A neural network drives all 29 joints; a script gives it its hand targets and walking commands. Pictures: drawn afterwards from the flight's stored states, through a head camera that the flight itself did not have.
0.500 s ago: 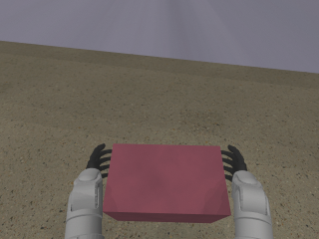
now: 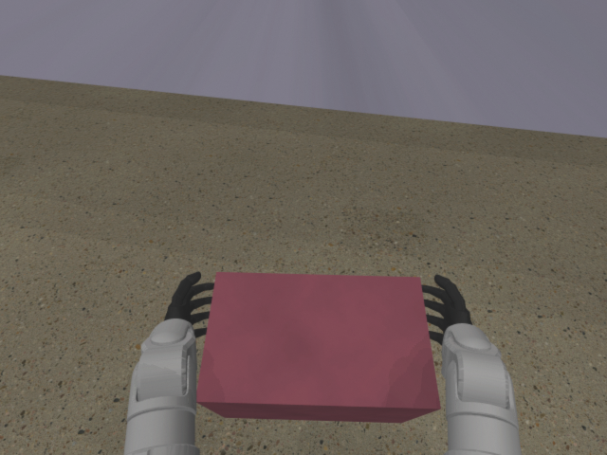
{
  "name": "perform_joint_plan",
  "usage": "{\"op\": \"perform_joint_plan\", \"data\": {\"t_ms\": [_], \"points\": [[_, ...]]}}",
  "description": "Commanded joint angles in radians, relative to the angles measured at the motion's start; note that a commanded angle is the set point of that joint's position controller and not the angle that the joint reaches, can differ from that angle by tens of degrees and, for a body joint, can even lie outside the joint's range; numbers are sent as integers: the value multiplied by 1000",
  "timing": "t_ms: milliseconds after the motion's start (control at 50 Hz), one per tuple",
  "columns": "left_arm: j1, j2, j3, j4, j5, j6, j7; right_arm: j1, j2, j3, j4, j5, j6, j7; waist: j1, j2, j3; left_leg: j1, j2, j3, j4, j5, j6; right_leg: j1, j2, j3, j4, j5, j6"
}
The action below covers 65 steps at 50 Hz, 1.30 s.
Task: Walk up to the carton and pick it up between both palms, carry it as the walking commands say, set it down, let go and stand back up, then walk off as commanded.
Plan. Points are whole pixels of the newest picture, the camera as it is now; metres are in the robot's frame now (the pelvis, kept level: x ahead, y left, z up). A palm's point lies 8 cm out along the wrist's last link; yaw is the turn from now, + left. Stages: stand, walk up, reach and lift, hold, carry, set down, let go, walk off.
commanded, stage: hold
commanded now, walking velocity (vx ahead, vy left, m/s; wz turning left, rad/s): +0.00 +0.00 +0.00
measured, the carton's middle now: (315, 352) +0.29 +0.00 -0.03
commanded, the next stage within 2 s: carry in 0.10 s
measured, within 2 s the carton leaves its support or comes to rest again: neither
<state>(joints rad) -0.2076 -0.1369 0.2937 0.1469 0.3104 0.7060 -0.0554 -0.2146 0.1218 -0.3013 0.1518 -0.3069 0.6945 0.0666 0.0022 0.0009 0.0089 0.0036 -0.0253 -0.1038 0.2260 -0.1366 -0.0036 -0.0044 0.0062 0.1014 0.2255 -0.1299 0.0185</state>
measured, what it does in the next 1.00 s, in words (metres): walks backwards, turning right: left foot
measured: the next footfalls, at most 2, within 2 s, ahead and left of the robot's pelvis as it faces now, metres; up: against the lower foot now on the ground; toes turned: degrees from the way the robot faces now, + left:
left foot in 0.68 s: -0.09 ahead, +0.10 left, +0.00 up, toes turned -10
right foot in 1.04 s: -0.27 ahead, -0.11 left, +0.00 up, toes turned -39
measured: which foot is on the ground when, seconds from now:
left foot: down 0.00-0.38, up 0.40-0.66, down 0.68-1.00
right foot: down 0.00-0.68, up 0.70-1.00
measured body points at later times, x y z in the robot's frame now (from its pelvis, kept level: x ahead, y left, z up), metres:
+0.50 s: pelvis -0.07 -0.01 -0.03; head -0.05 -0.02 +0.42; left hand +0.24 +0.10 +0.05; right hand +0.15 -0.26 +0.05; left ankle -0.05 +0.12 -0.70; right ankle +0.00 -0.11 -0.75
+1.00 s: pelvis -0.21 +0.02 -0.03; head -0.21 +0.03 +0.42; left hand +0.11 +0.06 +0.07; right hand -0.07 -0.26 +0.07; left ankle -0.13 +0.11 -0.75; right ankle -0.30 -0.09 -0.73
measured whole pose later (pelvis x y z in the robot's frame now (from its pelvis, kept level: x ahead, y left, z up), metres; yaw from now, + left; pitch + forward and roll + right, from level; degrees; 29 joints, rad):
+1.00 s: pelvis -0.21 +0.02 -0.03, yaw -30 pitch +3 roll -3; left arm -0.08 -0.13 0.18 -0.53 0.08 1.24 0.13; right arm -0.06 0.13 -0.16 -0.52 -0.11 1.20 -0.11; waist 0.03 0.03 -0.10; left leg -0.42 0.22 0.28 0.70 -0.31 0.01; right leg -0.41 -0.05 -0.10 0.80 -0.41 0.02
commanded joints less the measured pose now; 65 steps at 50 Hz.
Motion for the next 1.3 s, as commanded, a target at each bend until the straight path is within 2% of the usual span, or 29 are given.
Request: {"op": "perform_joint_plan", "data": {"t_ms": [0, 60, 80, 200, 260, 300, 340, 360, 380, 400, 440, 500, 600, 640, 660, 680, 700, 720, 740, 800, 960, 1000, 1020, 1040, 1060, 1100, 1140, 1200, 1280], "points": [[-483, -759, -589, -10, -269, -26, -268, -456, 752, 586, 5, 262, -16, 269, 0, -2, -203, 13, -85, 57, -22, 171, -17, 62, 93, -58, -12, 157, -9], [-484, -759, -590, -10, -269, -26, -267, -457, 752, 586, 5, 261, -16, 269, 0, -2, -203, 12, -85, 57, -21, 171, -17, 61, 93, -57, -12, 156, -10], [-509, -765, -664, -24, -338, -10, -268, -435, 792, 629, -5, 272, -3, 253, -14, 0, -288, -59, 138, 25, 158, 111, -3, -120, -111, -23, 172, 134, -32], [-540, -870, -806, -220, -472, 83, -243, -436, 875, 777, -200, 377, 94, 217, -8, 37, -385, -143, 210, 1, 374, 421, 52, -364, -91, 55, 464, 385, -48], [-510, -882, -864, -337, -519, 168, -219, -417, 865, 834, -333, 422, 174, 174, -5, 78, -414, -217, 306, -18, 379, 473, 117, -404, -45, 14, 597, 191, -35], [-485, -873, -886, -405, -547, 228, -198, -407, 855, 860, -400, 448, 233, 149, 5, 132, -390, -309, 363, -8, 371, 441, 139, -404, -18, -45, 621, -107, -42], [-457, -856, -900, -499, -579, 289, -173, -392, 859, 891, -477, 480, 291, 122, 22, 101, -347, -390, 313, 77, 453, 290, 88, -357, -49, -40, 459, -113, -58], [-432, -830, -902, -561, -598, 322, -155, -351, 853, 903, -526, 504, 324, 104, 14, -49, -356, -462, 218, 154, 596, 81, 14, -288, -139, 103, 345, 181, -83], [-362, -789, -886, -580, -593, 351, -133, -313, 811, 925, -572, 525, 360, 91, 13, -341, -365, -584, 51, 235, 767, -378, -57, -247, -332, 427, 197, 485, -173], [-318, -777, -884, -599, -585, 375, -114, -314, 807, 935, -590, 545, 384, 75, 2, -304, -384, -588, 26, 124, 886, -530, -58, -236, -352, 481, 149, 490, -203], [-269, -778, -860, -686, -570, 402, -78, -344, 831, 978, -706, 601, 415, 54, 3, -150, -393, -566, 50, 107, 903, -409, -52, -251, -282, 334, 151, 331, -176], [-236, -783, -855, -766, -561, 430, -44, -307, 847, 979, -747, 626, 448, 46, 9, -153, -386, -472, 26, 153, 742, -351, -48, -274, -188, 214, 113, 172, -134], [-162, -700, -859, -807, -550, 478, -15, -204, 783, 932, -757, 607, 491, 11, 19, -205, -397, -299, -42, 220, 398, -428, -28, -266, -183, 254, 57, 193, -113], [-160, -678, -867, -800, -557, 495, -9, -152, 768, 906, -722, 584, 504, 2, 8, -204, -399, -53, -23, 277, 135, -314, -18, -393, -101, 176, 49, 122, -22], [-164, -670, -871, -796, -559, 503, -7, -140, 758, 895, -711, 575, 508, 0, 5, -111, -393, 70, 82, 188, 51, -271, 1, -497, -53, 132, 118, -45, 0], [-171, -678, -894, -803, -572, 509, -9, -123, 741, 858, -687, 562, 509, -1, -4, 257, -353, 13, 429, -111, 43, -127, 117, -674, 60, -53, 453, -300, 17], [-214, -694, -897, -827, -570, 509, -2, -155, 725, 852, -740, 579, 509, 9, 22, 288, -257, -149, 614, -100, 52, 162, 185, -763, 35, -130, 800, -439, 15], [-247, -692, -901, -814, -579, 519, -7, -156, 730, 841, -734, 567, 512, 8, 23, 179, -232, -240, 571, -11, 103, 296, 189, -692, -46, -116, 962, -400, 0], [-279, -717, -903, -802, -594, 521, -12, -182, 738, 841, -737, 560, 513, 11, 18, 92, -200, -301, 486, 91, 132, 290, 166, -659, -56, -107, 1063, -331, 1], [-291, -728, -904, -769, -618, 530, -20, -186, 731, 811, -742, 541, 516, 1, 14, 129, -187, -284, 341, 258, 218, 327, 125, -655, -35, -149, 1103, -240, 24], [-237, -731, -876, -699, -603, 559, -24, -144, 720, 830, -689, 525, 536, 3, -7, 262, -294, -137, 430, 225, 362, 513, 135, -483, -26, -265, 473, -297, 1], [-216, -756, -862, -678, -600, 550, -31, -157, 748, 851, -682, 543, 529, 9, 15, 133, -307, -220, 384, 281, 511, 355, 34, -339, -53, -205, 174, -106, 0], [-207, -764, -853, -675, -600, 543, -37, -170, 753, 861, -687, 551, 524, 11, 18, -8, -300, -402, 357, 274, 603, 31, -31, -202, -169, -66, 147, 157, -10], [-200, -764, -842, -668, -588, 528, -41, -206, 760, 901, -740, 557, 524, 14, 13, -389, -294, -692, 185, 298, 775, -529, -101, -99, -430, 324, 221, 795, -154], [-214, -794, -864, -714, -598, 515, -43, -258, 800, 920, -750, 580, 516, 23, 6, -300, -312, -688, 195, 171, 928, -581, -105, -146, -422, 292, 261, 925, -197], [-217, -821, -854, -736, -583, 487, -49, -311, 871, 972, -760, 625, 497, 35, 2, -203, -358, -643, 166, 142, 1007, -442, -79, -195, -324, 111, 256, 711, -157], [-215, -851, -861, -756, -576, 465, -53, -300, 910, 994, -770, 645, 481, 45, -1, -184, -376, -600, 149, 136, 1009, -316, -67, -223, -242, 44, 240, 440, -128], [-170, -808, -869, -762, -562, 462, -50, -248, 866, 985, -773, 635, 479, 39, 9, -166, -358, -560, 83, 156, 847, -330, -62, -252, -238, 129, 152, 218, -125], [-124, -743, -881, -759, -551, 475, -46, -184, 814, 963, -735, 612, 493, 31, 17, -205, -358, -467, 19, 164, 609, -402, -40, -256, -257, 236, 85, 150, -144]]}}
